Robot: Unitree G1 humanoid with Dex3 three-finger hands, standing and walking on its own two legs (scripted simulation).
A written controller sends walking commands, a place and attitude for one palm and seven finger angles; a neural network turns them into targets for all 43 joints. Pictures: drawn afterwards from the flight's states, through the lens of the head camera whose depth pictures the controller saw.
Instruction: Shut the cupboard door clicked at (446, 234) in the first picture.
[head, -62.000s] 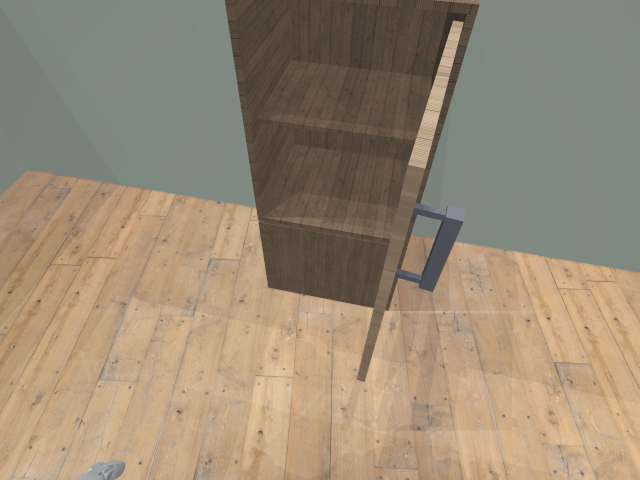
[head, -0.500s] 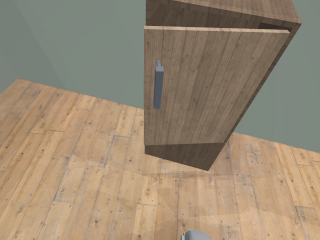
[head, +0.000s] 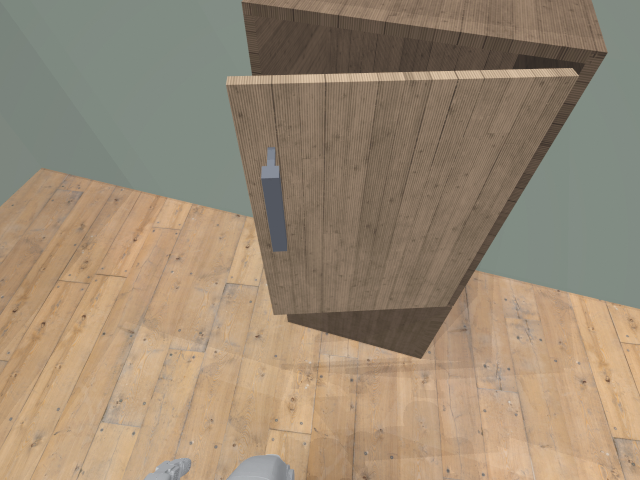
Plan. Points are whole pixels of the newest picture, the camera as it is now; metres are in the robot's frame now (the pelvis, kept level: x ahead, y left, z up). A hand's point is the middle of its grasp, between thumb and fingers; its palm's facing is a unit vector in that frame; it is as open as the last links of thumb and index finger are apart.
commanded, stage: come to a stop and stand still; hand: left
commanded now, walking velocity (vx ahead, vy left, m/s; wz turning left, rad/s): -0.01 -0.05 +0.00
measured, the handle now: (275, 202) +0.47 +0.09 +0.05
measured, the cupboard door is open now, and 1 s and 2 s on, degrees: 20 20 20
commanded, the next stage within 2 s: look again from close up in 1.34 s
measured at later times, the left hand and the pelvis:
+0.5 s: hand out of the picture -0.03 +0.21 -0.18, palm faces +0.00 -0.98 -0.21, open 7.4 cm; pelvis -0.02 +0.02 +0.00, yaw -2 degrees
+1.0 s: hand out of the picture -0.06 +0.20 -0.18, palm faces +0.00 -0.98 -0.20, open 7.4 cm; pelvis -0.07 +0.02 -0.01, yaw -1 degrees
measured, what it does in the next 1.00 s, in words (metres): steps on the spot: left foot, then right foot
